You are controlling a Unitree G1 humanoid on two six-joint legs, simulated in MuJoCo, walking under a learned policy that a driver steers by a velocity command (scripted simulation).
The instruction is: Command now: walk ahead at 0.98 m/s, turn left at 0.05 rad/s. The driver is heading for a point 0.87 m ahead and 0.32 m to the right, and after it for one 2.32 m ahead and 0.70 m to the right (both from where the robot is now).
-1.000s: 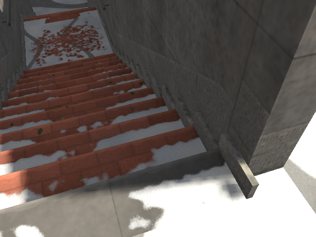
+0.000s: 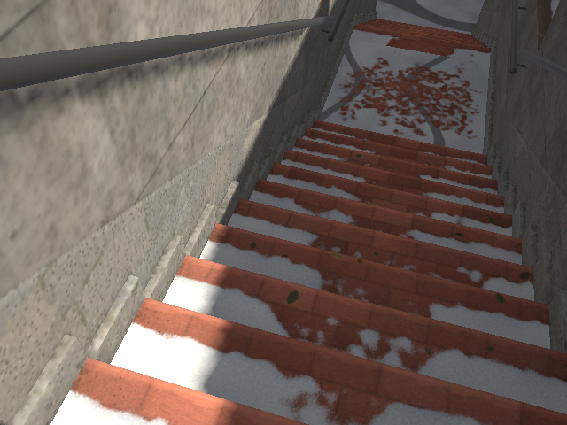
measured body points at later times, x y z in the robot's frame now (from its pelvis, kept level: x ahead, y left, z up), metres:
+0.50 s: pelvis +0.45 +0.02 -0.17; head +0.45 +0.02 +0.28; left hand +0.55 +0.29 -0.30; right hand +0.42 -0.24 -0.30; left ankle +0.42 +0.14 -0.88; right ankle +0.34 -0.07 -0.71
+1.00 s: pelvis +0.83 -0.13 -0.37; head +0.82 -0.12 +0.08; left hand +0.97 +0.08 -0.52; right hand +0.79 -0.42 -0.47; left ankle +1.05 -0.10 -1.06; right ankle +0.67 -0.07 -1.03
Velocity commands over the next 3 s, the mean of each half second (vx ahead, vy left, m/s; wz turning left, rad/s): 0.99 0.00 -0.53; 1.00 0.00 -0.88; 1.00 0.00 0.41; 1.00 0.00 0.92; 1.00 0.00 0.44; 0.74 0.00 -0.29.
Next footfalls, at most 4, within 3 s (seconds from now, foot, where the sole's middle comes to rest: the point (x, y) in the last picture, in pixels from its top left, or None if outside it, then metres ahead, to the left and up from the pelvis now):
0.36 left None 0.46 0.14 -0.91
0.72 right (324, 384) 0.70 -0.09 -1.07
1.06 left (328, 309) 1.04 -0.12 -1.22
1.46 right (438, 309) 1.15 -0.57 -1.37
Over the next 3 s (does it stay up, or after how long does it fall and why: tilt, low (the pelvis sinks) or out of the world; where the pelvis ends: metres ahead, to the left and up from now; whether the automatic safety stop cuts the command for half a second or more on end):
stays up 2.32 -0.65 -1.23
